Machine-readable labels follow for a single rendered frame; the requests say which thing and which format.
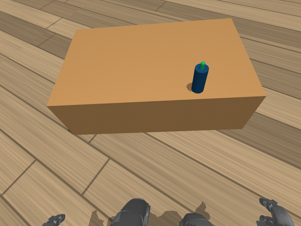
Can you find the left robot hand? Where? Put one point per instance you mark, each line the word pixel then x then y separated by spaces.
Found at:
pixel 55 220

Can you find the bottle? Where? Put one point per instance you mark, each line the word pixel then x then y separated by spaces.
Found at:
pixel 199 78

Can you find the right robot hand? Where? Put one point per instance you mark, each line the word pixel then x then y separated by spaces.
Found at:
pixel 279 215

